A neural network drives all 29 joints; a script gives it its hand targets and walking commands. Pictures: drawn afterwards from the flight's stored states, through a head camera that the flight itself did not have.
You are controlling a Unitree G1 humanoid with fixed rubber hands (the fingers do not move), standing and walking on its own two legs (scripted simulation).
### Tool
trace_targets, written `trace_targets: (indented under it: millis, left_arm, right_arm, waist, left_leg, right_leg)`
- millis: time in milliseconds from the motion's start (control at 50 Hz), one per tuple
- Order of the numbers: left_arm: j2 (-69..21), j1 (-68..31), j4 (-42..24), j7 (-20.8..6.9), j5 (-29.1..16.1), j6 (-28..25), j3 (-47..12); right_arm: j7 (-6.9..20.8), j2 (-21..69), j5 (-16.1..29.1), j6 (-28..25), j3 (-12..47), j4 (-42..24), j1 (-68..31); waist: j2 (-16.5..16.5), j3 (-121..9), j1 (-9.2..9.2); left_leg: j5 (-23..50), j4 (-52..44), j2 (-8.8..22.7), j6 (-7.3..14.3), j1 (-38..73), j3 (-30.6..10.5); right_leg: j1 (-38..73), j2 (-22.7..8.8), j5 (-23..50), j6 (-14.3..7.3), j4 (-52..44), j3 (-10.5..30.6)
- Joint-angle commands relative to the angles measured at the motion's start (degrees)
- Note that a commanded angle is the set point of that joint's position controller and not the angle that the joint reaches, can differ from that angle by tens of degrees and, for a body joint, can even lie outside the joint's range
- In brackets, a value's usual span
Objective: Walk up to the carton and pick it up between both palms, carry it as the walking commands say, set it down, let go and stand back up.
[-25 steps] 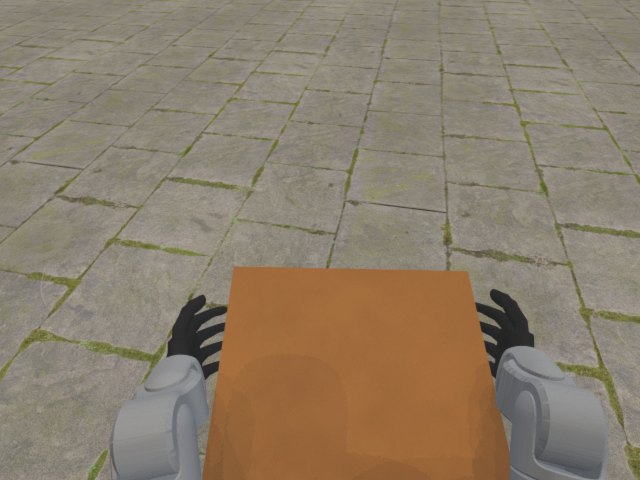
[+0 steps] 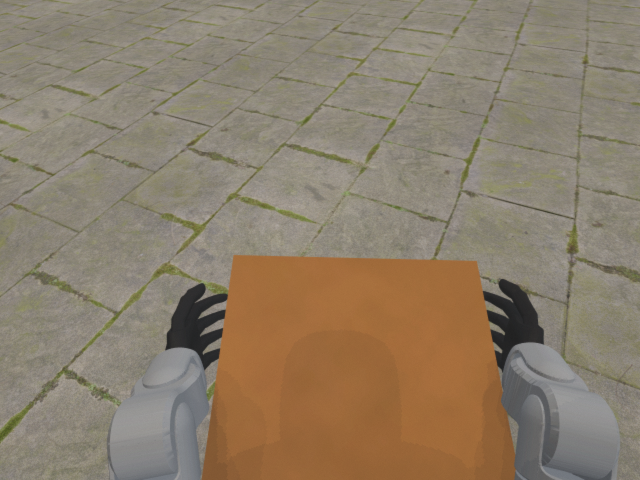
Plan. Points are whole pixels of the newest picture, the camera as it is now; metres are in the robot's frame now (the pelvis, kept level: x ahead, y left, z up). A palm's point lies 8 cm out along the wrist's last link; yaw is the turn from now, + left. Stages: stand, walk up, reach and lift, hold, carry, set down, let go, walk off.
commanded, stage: carry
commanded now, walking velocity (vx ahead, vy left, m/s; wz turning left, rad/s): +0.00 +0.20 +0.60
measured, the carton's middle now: (349, 385) +0.24 -0.01 +0.02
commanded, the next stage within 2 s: none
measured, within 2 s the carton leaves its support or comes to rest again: neither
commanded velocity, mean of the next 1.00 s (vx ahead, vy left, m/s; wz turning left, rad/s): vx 0.00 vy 0.20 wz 0.60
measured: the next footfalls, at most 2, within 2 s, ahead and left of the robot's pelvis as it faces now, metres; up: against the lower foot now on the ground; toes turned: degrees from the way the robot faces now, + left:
right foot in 0.36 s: +0.04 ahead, +0.01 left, +0.00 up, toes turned +3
left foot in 0.60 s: -0.08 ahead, +0.37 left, +0.00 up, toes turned +22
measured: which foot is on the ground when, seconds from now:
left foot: down 0.00-0.36, up 0.38-0.58, down 0.60-0.98, up 1.00-1.00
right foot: up 0.00-0.34, down 0.36-0.60, up 0.62-0.94, down 0.96-1.00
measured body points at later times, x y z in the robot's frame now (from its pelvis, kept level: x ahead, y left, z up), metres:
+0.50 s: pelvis -0.07 +0.16 +0.02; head -0.05 +0.16 +0.47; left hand +0.13 +0.39 +0.10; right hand +0.23 +0.05 +0.09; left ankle -0.09 +0.25 -0.65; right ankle +0.00 +0.01 -0.71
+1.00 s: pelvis -0.18 +0.32 +0.01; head -0.14 +0.31 +0.45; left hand -0.05 +0.60 +0.09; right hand +0.14 +0.29 +0.07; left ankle -0.13 +0.36 -0.70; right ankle -0.10 +0.24 -0.71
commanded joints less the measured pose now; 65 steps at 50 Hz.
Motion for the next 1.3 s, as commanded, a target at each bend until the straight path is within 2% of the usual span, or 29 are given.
trace_targets:
  millis: [0, 60, 240, 320, 340, 360, 380, 420, 460, 520, 560, 580, 600, 620, 700, 820, 920, 940, 960, 980, 1000, 1040, 1100, 1160, 1200, 1220, 1240, 1260, 1280]
  left_arm:
    - [-43.92, -27.93, -7.77, -8.99, -21.07, 1.33, -44.32]
    - [-49.34, -32.26, -9.89, -9.85, -23.67, 0.01, -46.46]
    - [-48.69, -30.86, -8.86, -9.84, -23.79, 0.18, -45.27]
    - [-49.25, -29.07, -9.26, -9.85, -23.74, -0.33, -43.72]
    - [-49.89, -28.02, -9.73, -9.85, -23.76, -0.71, -43.10]
    - [-50.59, -28.54, -8.64, -9.96, -23.73, -1.53, -41.98]
    - [-51.31, -26.25, -8.02, -10.08, -23.46, -1.72, -41.87]
    - [-49.45, -31.64, -9.69, -10.43, -24.12, -1.44, -41.62]
    - [-46.79, -29.97, -10.31, -9.53, -23.21, -1.09, -41.14]
    - [-45.18, -26.89, -10.86, -8.68, -22.26, -0.29, -41.69]
    - [-45.17, -26.91, -11.52, -8.49, -22.56, 0.10, -43.12]
    - [-43.64, -26.49, -9.88, -7.95, -21.46, 0.72, -41.88]
    - [-41.91, -25.96, -9.38, -8.02, -20.67, 1.39, -42.07]
    - [-43.40, -29.20, -9.92, -8.20, -21.17, 1.35, -43.73]
    - [-49.70, -36.05, -13.91, -9.14, -25.18, -0.12, -48.39]
    - [-47.96, -30.08, -10.43, -9.45, -23.61, 0.19, -45.51]
    - [-50.02, -31.01, -12.44, -9.81, -24.58, -0.64, -44.99]
    - [-49.37, -28.81, -11.82, -9.96, -24.26, -0.72, -44.24]
    - [-49.38, -29.21, -11.25, -10.03, -23.68, -0.87, -43.45]
    - [-51.51, -30.54, -11.03, -10.17, -24.64, -1.60, -42.64]
    - [-51.62, -27.27, -8.99, -10.21, -24.36, -1.25, -42.18]
    - [-49.46, -30.11, -10.38, -10.25, -24.66, -1.22, -41.89]
    - [-48.15, -30.39, -12.76, -9.28, -24.34, -1.18, -41.75]
    - [-46.34, -28.59, -11.90, -8.68, -23.35, -0.10, -41.70]
    - [-46.00, -28.29, -10.51, -8.41, -23.08, 0.75, -42.27]
    - [-44.62, -28.67, -10.24, -8.13, -22.51, 1.11, -42.15]
    - [-43.78, -29.95, -11.21, -7.86, -22.12, 1.54, -42.63]
    - [-45.19, -32.95, -11.62, -8.21, -22.65, 1.45, -44.54]
    - [-46.94, -35.64, -13.13, -8.67, -23.87, 1.11, -45.97]
  right_arm:
    - [10.69, 42.34, 24.18, 0.31, 42.20, -5.60, -20.78]
    - [11.41, 47.70, 25.06, -0.28, 44.31, -7.93, -25.30]
    - [10.99, 48.02, 25.35, -0.66, 44.53, -8.93, -23.71]
    - [10.95, 48.64, 26.81, -0.90, 44.82, -10.73, -24.88]
    - [11.02, 49.87, 27.81, -1.03, 45.82, -12.94, -26.04]
    - [10.94, 48.14, 27.75, -0.92, 46.97, -14.00, -26.43]
    - [10.82, 49.89, 27.00, -1.37, 47.67, -13.05, -27.62]
    - [10.14, 49.52, 26.80, -1.43, 47.08, -11.45, -27.86]
    - [9.75, 47.85, 26.76, -1.12, 46.12, -11.09, -26.82]
    - [9.81, 45.57, 26.37, -0.18, 45.78, -11.93, -25.63]
    - [9.83, 44.20, 25.64, 0.08, 44.73, -10.38, -22.71]
    - [10.06, 44.44, 25.93, 0.44, 44.56, -9.21, -22.92]
    - [10.23, 41.18, 24.90, 0.62, 42.90, -7.89, -21.47]
    - [10.52, 42.15, 24.49, 0.50, 42.20, -7.14, -21.20]
    - [11.46, 48.16, 24.21, -0.41, 42.12, -6.00, -21.47]
    - [10.70, 46.79, 24.64, -0.92, 43.98, -9.45, -21.68]
    - [10.53, 49.48, 26.57, -1.15, 45.43, -13.10, -23.62]
    - [10.39, 49.09, 26.77, -1.07, 45.72, -13.31, -24.09]
    - [10.47, 49.87, 26.93, -0.83, 45.98, -14.58, -25.63]
    - [10.43, 48.78, 26.91, -0.88, 46.66, -15.08, -25.75]
    - [10.08, 49.75, 26.42, -0.95, 46.89, -14.02, -27.51]
    - [9.81, 49.72, 27.03, -0.86, 47.02, -12.01, -26.44]
    - [9.54, 48.96, 26.90, -0.66, 46.55, -12.47, -25.91]
    - [9.43, 46.81, 25.83, 0.45, 45.46, -11.34, -24.99]
    - [9.54, 45.39, 25.41, 1.13, 44.26, -8.79, -23.46]
    - [10.07, 45.60, 25.49, 1.32, 43.92, -7.72, -22.59]
    - [10.23, 43.86, 25.15, 1.37, 42.67, -6.63, -22.20]
    - [10.52, 44.39, 24.73, 1.10, 41.67, -6.15, -22.14]
    - [10.66, 46.43, 23.94, 1.10, 41.47, -5.71, -21.20]
  waist:
    - [24.78, -12.00, 0.35]
    - [7.53, -13.82, 0.64]
    - [6.79, -19.37, -0.04]
    - [12.46, -22.54, 2.37]
    - [-0.25, -25.87, 4.65]
    - [-35.08, -28.40, 2.61]
    - [-24.15, -21.93, 0.77]
    - [-9.56, -17.82, 0.35]
    - [-10.41, -19.16, 0.59]
    - [-22.20, -19.33, 1.30]
    - [-15.25, -20.99, 0.09]
    - [-1.93, -18.22, -0.12]
    - [19.20, -15.06, 0.84]
    - [23.94, -11.67, 0.25]
    - [13.00, -16.81, 0.39]
    - [9.93, -20.16, -0.48]
    - [10.46, -24.28, 0.52]
    - [7.86, -24.59, 2.12]
    - [-7.52, -24.96, 3.29]
    - [-32.22, -26.65, 2.77]
    - [-20.60, -21.96, 1.32]
    - [-7.14, -19.76, 0.57]
    - [-13.25, -21.02, 0.92]
    - [-20.68, -19.88, 1.30]
    - [-15.49, -20.89, 0.20]
    - [-4.28, -18.19, -0.28]
    - [17.87, -15.85, 0.59]
    - [24.99, -12.95, 0.06]
    - [17.70, -12.90, 0.10]
  left_leg:
    - [40.69, -23.05, 17.69, 11.04, 13.71, -37.57]
    - [31.79, -17.31, 8.04, 9.73, 15.50, -22.26]
    - [34.75, -24.88, 8.20, 8.27, 18.50, -34.09]
    - [39.84, -29.40, 0.61, -10.74, 0.53, -21.41]
    - [17.73, -13.62, -6.76, -18.97, -9.82, -10.22]
    - [-15.72, 26.88, -7.58, -11.80, -9.75, -5.48]
    - [-7.18, 36.19, 2.56, -6.15, -12.71, -12.63]
    - [-3.68, 28.34, 1.69, -3.08, -14.71, -7.46]
    - [-5.58, 15.93, -0.61, -1.96, -9.61, -1.80]
    - [-9.65, -2.28, 0.08, -1.01, -1.10, 3.83]
    - [-3.85, -14.02, -2.44, -0.28, 8.97, 5.75]
    - [7.91, -20.45, 0.31, 1.76, 11.51, -3.79]
    - [32.89, -21.79, 16.52, 7.27, 15.61, -29.12]
    - [48.32, -20.27, 17.23, 12.23, 14.90, -36.84]
    - [38.00, -14.79, 6.25, 9.81, 17.25, -19.81]
    - [42.85, -19.55, 9.42, 11.93, 19.64, -34.86]
    - [37.27, -25.64, 4.35, 1.37, 8.92, -29.86]
    - [29.52, -24.15, 0.80, -3.38, 0.34, -24.00]
    - [3.82, -13.14, -7.38, -10.29, -12.20, -11.47]
    - [-14.42, 23.70, -8.54, -8.27, -11.64, -5.22]
    - [-6.87, 32.44, 0.61, -4.04, -14.47, -9.52]
    - [-3.35, 29.50, 1.09, -2.08, -14.49, -7.46]
    - [-6.68, 12.23, -1.07, -1.65, -8.98, -1.25]
    - [-7.93, -0.49, -0.58, -0.66, 0.02, 4.67]
    - [-3.30, -11.90, -2.53, -0.02, 8.55, 6.09]
    - [4.67, -19.73, -0.45, 1.76, 10.71, -2.22]
    - [29.39, -21.08, 15.30, 7.27, 15.60, -27.63]
    - [42.29, -21.38, 17.22, 11.44, 15.39, -37.05]
    - [38.99, -18.47, 13.16, 11.82, 14.01, -30.46]
  right_leg:
    - [-19.31, 12.62, -29.66, -0.24, 28.37, -0.50]
    - [-15.73, 9.23, -16.36, -2.35, 33.08, 3.56]
    - [-4.67, 14.33, -12.99, -4.35, 11.88, 6.21]
    - [25.87, 15.40, -9.85, -8.64, -15.69, 0.81]
    - [42.04, 3.79, -3.62, -13.26, -32.38, 6.07]
    - [29.30, -26.38, 2.51, -22.23, -28.03, 32.96]
    - [18.82, -22.71, 10.84, -20.46, -25.82, 25.76]
    - [20.96, -14.10, 24.76, -13.84, -18.41, 11.38]
    - [22.94, -8.81, 39.77, -11.31, -12.75, 3.28]
    - [20.48, -8.99, 36.90, -8.86, -10.26, -1.29]
    - [15.57, -5.58, 27.91, -5.91, 0.41, -5.35]
    - [6.82, -1.14, 10.00, -3.98, 8.35, -5.50]
    - [-12.58, 8.42, -23.81, -0.83, 20.87, -6.91]
    - [-19.35, 12.05, -30.43, -0.07, 30.85, 0.53]
    - [-13.24, 10.52, -13.15, -1.80, 31.08, 2.10]
    - [-7.63, 14.73, -13.67, -3.22, 15.28, 5.68]
    - [14.52, 16.64, -9.24, -7.63, -5.99, 4.78]
    - [26.49, 14.37, -4.03, -8.96, -16.82, 3.73]
    - [39.32, 2.05, 1.33, -13.45, -28.07, 10.80]
    - [28.79, -24.19, 3.98, -24.23, -27.57, 32.36]
    - [22.07, -21.93, 12.47, -21.81, -24.45, 24.97]
    - [22.22, -13.66, 28.18, -15.60, -17.59, 11.91]
    - [25.54, -8.12, 43.92, -11.81, -10.30, 2.45]
    - [19.37, -8.96, 33.56, -9.31, -9.75, -1.26]
    - [15.23, -6.02, 26.13, -6.63, -0.28, -4.91]
    - [8.08, -1.61, 9.15, -4.38, 8.09, -5.81]
    - [-10.89, 7.30, -22.02, -0.91, 20.74, -6.82]
    - [-18.99, 12.68, -29.54, 0.43, 31.22, 0.03]
    - [-16.67, 10.49, -25.18, -0.47, 34.30, 2.83]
